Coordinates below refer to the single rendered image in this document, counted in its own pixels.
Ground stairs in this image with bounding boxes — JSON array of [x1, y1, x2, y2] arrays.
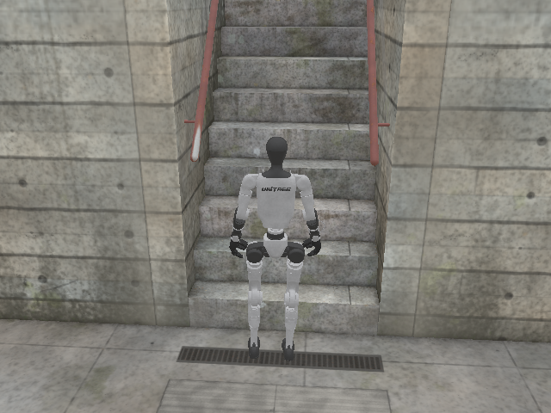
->
[[188, 0, 380, 336]]

